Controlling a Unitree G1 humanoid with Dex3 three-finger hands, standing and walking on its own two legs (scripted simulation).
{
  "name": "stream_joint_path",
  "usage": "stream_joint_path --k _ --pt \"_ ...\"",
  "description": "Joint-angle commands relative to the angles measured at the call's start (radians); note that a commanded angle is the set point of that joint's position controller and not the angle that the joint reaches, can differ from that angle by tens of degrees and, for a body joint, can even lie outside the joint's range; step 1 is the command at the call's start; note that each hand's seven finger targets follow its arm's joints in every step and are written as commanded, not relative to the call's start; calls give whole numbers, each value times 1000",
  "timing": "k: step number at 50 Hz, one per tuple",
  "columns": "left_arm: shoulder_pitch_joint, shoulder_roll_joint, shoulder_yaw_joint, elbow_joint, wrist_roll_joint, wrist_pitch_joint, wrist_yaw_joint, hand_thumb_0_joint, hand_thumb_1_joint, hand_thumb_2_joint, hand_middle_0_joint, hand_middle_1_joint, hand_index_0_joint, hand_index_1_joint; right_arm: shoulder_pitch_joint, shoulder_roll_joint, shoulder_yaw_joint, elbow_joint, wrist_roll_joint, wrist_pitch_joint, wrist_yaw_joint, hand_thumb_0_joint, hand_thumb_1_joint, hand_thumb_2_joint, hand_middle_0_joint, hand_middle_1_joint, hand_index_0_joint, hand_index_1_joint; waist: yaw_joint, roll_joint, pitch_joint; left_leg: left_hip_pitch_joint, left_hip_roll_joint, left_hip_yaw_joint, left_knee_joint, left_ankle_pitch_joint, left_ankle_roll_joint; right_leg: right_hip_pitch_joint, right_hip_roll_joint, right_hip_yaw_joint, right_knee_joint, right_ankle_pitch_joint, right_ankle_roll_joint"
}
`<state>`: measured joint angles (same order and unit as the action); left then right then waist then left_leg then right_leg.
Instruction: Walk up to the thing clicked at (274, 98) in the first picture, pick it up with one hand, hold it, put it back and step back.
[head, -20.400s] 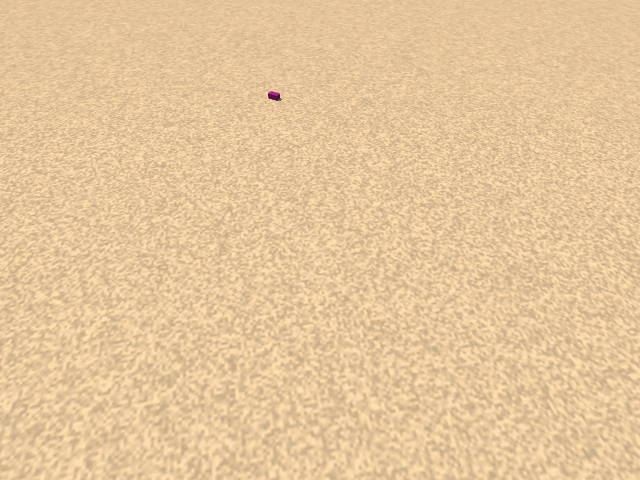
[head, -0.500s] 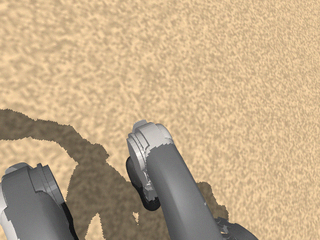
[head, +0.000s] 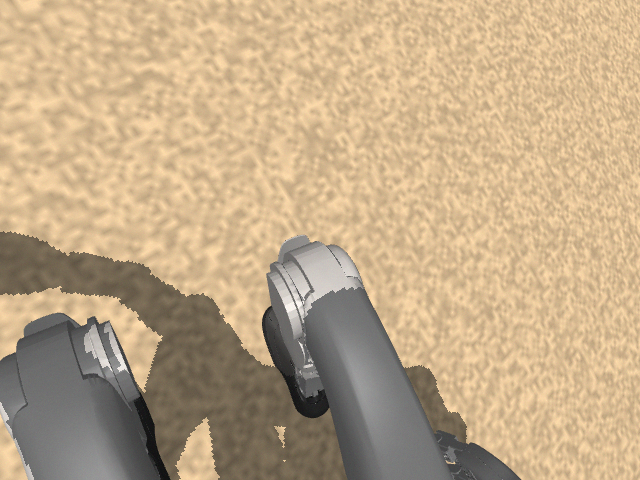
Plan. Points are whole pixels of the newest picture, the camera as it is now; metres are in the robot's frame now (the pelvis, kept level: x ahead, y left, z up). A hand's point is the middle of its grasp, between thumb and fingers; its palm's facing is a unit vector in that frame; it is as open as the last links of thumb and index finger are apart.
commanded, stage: approach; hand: left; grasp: from above
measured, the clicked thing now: out of the picture +0.46 +0.31 -0.32
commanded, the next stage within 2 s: close in in 0.50 s
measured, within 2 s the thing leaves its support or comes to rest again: neither
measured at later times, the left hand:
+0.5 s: hand out of the picture +0.44 +0.33 -0.20, palm faces -0.12 -0.40 -0.91, open 13.4 cm
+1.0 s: hand out of the picture +0.44 +0.31 -0.22, palm faces -0.12 -0.42 -0.90, open 13.6 cm
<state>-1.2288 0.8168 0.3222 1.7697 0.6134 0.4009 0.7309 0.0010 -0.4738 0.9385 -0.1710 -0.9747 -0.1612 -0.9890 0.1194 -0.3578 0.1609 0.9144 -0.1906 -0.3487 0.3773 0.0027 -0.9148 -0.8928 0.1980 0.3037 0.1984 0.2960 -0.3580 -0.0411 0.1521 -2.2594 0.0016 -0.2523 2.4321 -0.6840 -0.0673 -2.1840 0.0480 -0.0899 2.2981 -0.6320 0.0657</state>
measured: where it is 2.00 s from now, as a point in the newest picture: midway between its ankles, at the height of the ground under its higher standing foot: (228, 419)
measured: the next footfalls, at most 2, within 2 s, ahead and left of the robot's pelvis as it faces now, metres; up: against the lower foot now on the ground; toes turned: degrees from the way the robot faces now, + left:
none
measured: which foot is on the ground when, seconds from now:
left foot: down 0.00-1.00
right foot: down 0.00-1.00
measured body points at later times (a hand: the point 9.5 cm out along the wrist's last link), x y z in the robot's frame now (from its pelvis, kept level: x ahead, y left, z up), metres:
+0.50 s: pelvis +0.00 +0.00 +0.00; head +0.29 +0.07 +0.35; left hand +0.45 +0.34 -0.15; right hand -0.02 -0.26 -0.07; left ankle +0.08 +0.14 -0.30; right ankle +0.12 -0.13 -0.30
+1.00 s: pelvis +0.00 +0.00 +0.00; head +0.29 +0.08 +0.34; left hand +0.45 +0.33 -0.17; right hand -0.02 -0.26 -0.06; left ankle +0.08 +0.14 -0.30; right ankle +0.12 -0.13 -0.30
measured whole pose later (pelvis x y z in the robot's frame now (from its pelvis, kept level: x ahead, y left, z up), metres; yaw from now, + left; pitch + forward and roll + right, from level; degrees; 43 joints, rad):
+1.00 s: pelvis +0.00 +0.00 +0.00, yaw -1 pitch +28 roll -12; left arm -1.25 0.90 0.37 1.82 0.59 0.39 0.80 0.00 -0.46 0.92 -0.20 -0.93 -0.18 -0.95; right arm 0.14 -0.39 0.21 0.86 -0.22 -0.36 0.40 0.00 -0.92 -0.90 0.20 0.30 0.20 0.30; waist -0.40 -0.06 0.22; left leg -2.25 0.01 -0.27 2.45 -0.71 -0.06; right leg -2.16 0.05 -0.11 2.29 -0.64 0.08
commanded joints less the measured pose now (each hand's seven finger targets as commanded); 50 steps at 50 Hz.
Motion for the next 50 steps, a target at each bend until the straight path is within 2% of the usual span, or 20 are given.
stream_joint_path --k 1,3,4,7,12,14,15,16,18,19,23,25,28,31,33,34,36,42,45,50 --pt "-370 158 -28 -100 57 -17 77 0 -520 955 -137 -1011 -130 -1020 269 -333 -77 47 2 -18 -5 0 -906 -897 200 300 200 300 -97 444 -687 557 30 100 -294 65 53 321 5 -163 -241 143 -83" --pt "-333 175 -16 -71 41 1 97 0 -535 961 -125 -1007 -117 -1017 252 -332 -64 32 -5 -21 2 0 -903 -896 200 300 200 300 -90 416 -659 534 26 103 -277 104 62 359 -5 -169 -228 193 -75" --pt "-305 229 30 -55 42 8 113 0 -549 976 -134 -992 -115 -1013 258 -344 -65 13 -3 -15 3 0 -905 -897 200 300 200 300 -70 413 -670 519 27 115 -266 134 64 390 -1 -158 -228 218 -74" --pt "-304 291 62 -48 40 30 134 0 -511 948 -159 -971 -143 -989 238 -338 -44 -8 -11 -3 8 0 -905 -897 200 300 200 300 -64 373 -674 470 25 134 -229 182 83 437 -8 -149 -223 266 -63" --pt "-281 345 75 -56 63 45 132 0 -489 918 -181 -936 -163 -955 240 -331 -29 5 -21 13 15 0 -907 -898 200 300 200 300 -63 380 -636 458 29 142 -225 203 86 452 -1 -143 -233 290 -52" --pt "-288 342 63 -83 72 47 118 0 -457 902 -215 -908 -194 -931 217 -345 -39 -19 -16 11 18 0 -907 -898 200 300 199 300 -60 412 -654 468 36 143 -234 192 81 459 4 -141 -241 286 -56" --pt "-270 335 82 -73 62 48 113 0 -438 887 -222 -897 -203 -918 249 -328 -35 -3 -10 15 21 0 -905 -897 200 300 199 300 -49 409 -667 467 38 139 -240 187 78 462 6 -139 -245 276 -58" --pt "-302 304 62 -103 49 52 101 0 -437 893 -229 -894 -207 -919 245 -328 -44 -1 -12 14 26 0 -907 -898 200 300 199 300 -70 427 -662 473 38 134 -241 184 76 442 2 -146 -233 275 -60" --pt "-284 235 56 -105 11 53 88 0 -425 886 -226 -907 -209 -926 269 -326 -47 -29 -2 13 34 0 -905 -898 200 300 199 300 -72 424 -716 494 44 126 -248 178 69 446 14 -149 -240 258 -66" --pt "-337 179 7 -132 -6 53 73 0 -402 866 -234 -898 -223 -911 259 -313 -44 -15 -9 10 35 0 -904 -897 200 300 200 300 -99 418 -694 483 43 128 -240 158 70 432 14 -152 -238 248 -62" --pt "-368 133 -40 -132 -19 42 62 0 -439 889 -215 -905 -199 -923 303 -339 -54 -6 11 7 28 0 -903 -897 200 300 199 300 -124 397 -723 477 42 108 -255 136 62 411 21 -149 -245 220 -69" --pt "-361 134 -50 -117 -11 29 56 0 -435 891 -206 -937 -198 -946 316 -335 -53 17 12 9 22 0 -904 -897 200 300 200 300 -126 387 -704 476 37 100 -265 120 62 394 17 -153 -241 202 -70" --pt "-339 183 -39 -111 19 21 65 0 -422 880 -202 -947 -203 -947 305 -327 -45 18 18 6 21 0 -903 -896 200 300 200 300 -88 389 -699 465 32 108 -254 132 65 400 16 -149 -236 208 -73" --pt "-305 234 3 -101 54 23 94 0 -442 886 -192 -952 -191 -955 275 -325 -47 1 9 6 21 0 -906 -900 200 300 200 300 -61 440 -678 501 31 111 -278 143 62 399 7 -155 -227 221 -78" --pt "-278 274 40 -83 56 31 112 0 -461 891 -163 -974 -167 -971 244 -341 -59 -12 3 7 17 0 -904 -900 200 300 200 300 -48 422 -659 492 32 119 -270 142 69 396 2 -157 -231 228 -77" --pt "-264 248 45 -56 48 32 121 0 -470 899 -155 -969 -157 -968 256 -331 -56 -13 -1 11 21 0 -904 -900 200 300 200 300 -61 417 -646 490 30 118 -263 154 71 394 0 -157 -227 236 -75" --pt "-263 256 38 -36 64 28 121 0 -510 935 -161 -963 -145 -981 269 -325 -43 16 -8 12 21 0 -908 -902 200 300 200 300 -76 407 -611 450 31 125 -260 120 74 389 8 -152 -241 211 -75" --pt "-278 280 53 -45 24 8 130 0 -468 914 -212 -910 -186 -938 256 -346 -36 0 -22 -5 22 0 -906 -902 200 300 199 300 -106 335 -586 419 26 120 -229 106 89 421 5 -150 -251 193 -54" --pt "-280 248 33 -43 -17 -1 115 0 -462 904 -192 -937 -178 -954 239 -349 -31 -4 -25 -11 21 0 -907 -902 200 300 200 300 -120 334 -591 433 28 114 -229 82 86 415 8 -157 -246 169 -53" --pt "-315 232 -5 -46 -17 -17 105 0 -466 941 -190 -925 -154 -964 263 -364 -17 -6 -18 -10 22 0 -905 -904 200 300 200 300 -131 405 -594 480 38 83 -253 102 66 385 1 -174 -223 196 -63"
